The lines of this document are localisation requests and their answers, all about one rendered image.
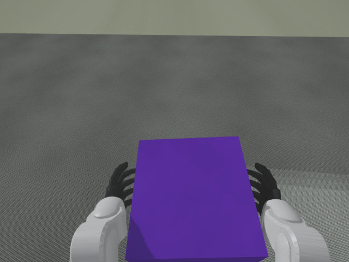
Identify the right robot forearm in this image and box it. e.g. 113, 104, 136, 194
261, 199, 330, 262

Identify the robot right hand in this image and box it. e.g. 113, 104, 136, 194
247, 163, 281, 216

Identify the robot left hand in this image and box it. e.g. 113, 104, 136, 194
105, 162, 136, 208

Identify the left robot forearm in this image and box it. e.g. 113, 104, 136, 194
70, 196, 128, 262

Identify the carton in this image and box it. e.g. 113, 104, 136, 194
125, 136, 268, 262

